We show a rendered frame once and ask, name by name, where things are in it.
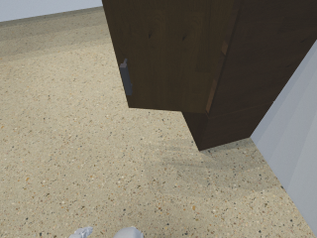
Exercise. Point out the left robot thigh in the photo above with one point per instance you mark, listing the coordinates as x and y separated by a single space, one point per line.
129 232

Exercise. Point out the left robot hand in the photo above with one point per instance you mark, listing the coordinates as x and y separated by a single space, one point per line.
82 232

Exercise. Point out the cupboard door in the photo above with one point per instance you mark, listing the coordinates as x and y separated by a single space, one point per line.
172 47

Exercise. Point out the handle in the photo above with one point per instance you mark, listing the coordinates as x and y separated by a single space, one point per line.
126 77

